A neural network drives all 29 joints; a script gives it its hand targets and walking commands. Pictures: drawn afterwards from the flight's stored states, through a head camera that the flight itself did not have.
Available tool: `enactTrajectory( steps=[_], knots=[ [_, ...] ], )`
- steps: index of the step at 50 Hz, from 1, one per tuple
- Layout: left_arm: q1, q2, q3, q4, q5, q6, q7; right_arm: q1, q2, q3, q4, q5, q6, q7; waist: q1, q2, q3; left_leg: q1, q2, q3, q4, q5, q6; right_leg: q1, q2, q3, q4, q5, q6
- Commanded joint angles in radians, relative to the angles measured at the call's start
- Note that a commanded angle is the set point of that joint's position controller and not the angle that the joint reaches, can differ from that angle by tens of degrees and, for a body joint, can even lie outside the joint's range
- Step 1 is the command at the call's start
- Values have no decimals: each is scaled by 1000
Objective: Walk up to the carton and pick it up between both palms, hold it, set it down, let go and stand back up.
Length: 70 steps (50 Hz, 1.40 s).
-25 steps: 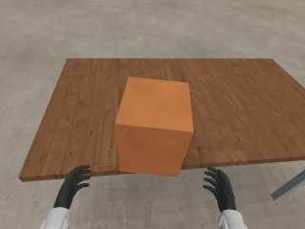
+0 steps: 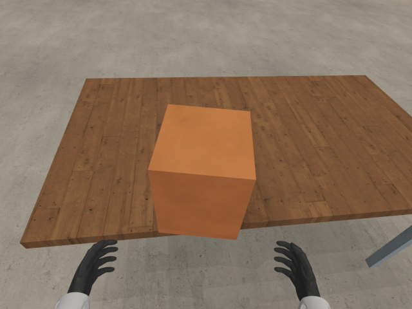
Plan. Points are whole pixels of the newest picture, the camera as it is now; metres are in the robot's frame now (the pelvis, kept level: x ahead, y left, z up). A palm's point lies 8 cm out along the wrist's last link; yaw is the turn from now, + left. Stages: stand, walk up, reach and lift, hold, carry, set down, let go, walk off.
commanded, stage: set down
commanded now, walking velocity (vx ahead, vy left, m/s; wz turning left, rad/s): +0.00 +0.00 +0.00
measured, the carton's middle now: (203, 173) +0.42 +0.00 -0.01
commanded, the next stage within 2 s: let go in 0.78 s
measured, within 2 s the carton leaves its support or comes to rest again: neither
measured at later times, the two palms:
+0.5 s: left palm (82, 295) +0.17 +0.23 -0.06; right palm (307, 294) +0.16 -0.20 -0.05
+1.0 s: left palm out of the picture +0.15 +0.24 -0.08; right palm out of the picture +0.14 -0.21 -0.08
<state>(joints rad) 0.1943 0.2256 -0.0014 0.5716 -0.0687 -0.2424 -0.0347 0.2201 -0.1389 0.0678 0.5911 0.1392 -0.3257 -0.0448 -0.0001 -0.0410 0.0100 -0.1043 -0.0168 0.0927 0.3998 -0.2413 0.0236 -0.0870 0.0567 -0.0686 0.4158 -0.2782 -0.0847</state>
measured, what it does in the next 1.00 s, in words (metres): stands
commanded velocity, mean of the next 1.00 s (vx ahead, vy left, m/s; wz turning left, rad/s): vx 0.00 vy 0.00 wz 0.00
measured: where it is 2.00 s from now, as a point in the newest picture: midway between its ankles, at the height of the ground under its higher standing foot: outside the picture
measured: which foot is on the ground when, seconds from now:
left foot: down 0.00-1.00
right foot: down 0.00-1.00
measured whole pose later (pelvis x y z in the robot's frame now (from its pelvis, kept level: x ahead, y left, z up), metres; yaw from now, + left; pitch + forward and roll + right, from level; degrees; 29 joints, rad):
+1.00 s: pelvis -0.01 +0.01 +0.00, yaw +0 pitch -3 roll +0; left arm 0.20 0.22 0.01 0.56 0.02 0.07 0.02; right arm 0.17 -0.18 0.00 0.75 0.00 -0.20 0.04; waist 0.00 -0.04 0.05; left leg -0.12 -0.01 0.10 0.40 -0.23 0.03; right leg -0.10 0.06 -0.06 0.39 -0.25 -0.08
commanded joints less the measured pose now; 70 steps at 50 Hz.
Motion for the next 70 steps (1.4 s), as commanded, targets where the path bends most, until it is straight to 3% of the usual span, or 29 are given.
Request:
enactTrajectory(
  steps=[1,11,16,29,43,56,64,65,66,68,70],
  knots=[
    [-59,105,40,-142,7,-22,0,-50,-75,-20,-122,-12,-37,-1,2,30,-32,65,61,-108,-37,252,-25,-68,-144,166,-101,301,93],
    [2,104,53,-185,28,6,-5,-11,-75,-16,-123,-22,-42,-4,-3,30,-24,76,57,-107,-43,256,-21,-45,-157,173,-92,395,115],
    [18,100,58,-182,38,37,-10,-8,-78,-15,-118,-30,-27,-5,-4,24,-4,82,57,-105,-52,242,-19,-54,-156,168,-102,384,118],
    [10,97,58,-183,55,118,4,-21,-93,-49,-95,-67,22,15,1,32,-1,113,63,-98,-51,242,-22,-102,-137,142,-127,305,102],
    [-41,92,42,-131,80,255,44,-84,-140,-99,37,-125,88,68,-1,56,-3,126,73,-91,-40,215,-29,-170,-106,92,-144,171,59],
    [-70,78,46,-138,103,320,64,-112,-172,-103,84,-150,91,92,-9,55,-50,132,64,-89,-7,261,-29,-149,-99,77,-104,314,65],
    [-75,71,47,-131,108,330,59,-118,-175,-108,77,-161,93,87,-7,40,-37,122,60,-84,-13,238,-24,-140,-98,78,-103,318,71],
    [24,109,62,-48,118,278,46,-40,-188,-127,143,-160,223,65,33,184,-58,-20,157,-174,18,430,22,-77,-135,140,-28,278,61],
    [60,109,61,-32,105,264,42,-25,-188,-124,128,-168,279,57,21,144,-30,-94,160,-168,18,337,38,-42,-141,147,-39,223,59],
    [31,89,53,-20,93,244,35,-25,-173,-120,111,-170,318,52,4,56,-49,-117,132,-151,33,265,33,-28,-149,156,-22,346,42],
    [30,67,45,-5,93,240,32,-25,-182,-125,121,-171,330,54,2,15,-44,-133,110,-144,29,125,28,-62,-154,163,-39,305,28]
  ],
)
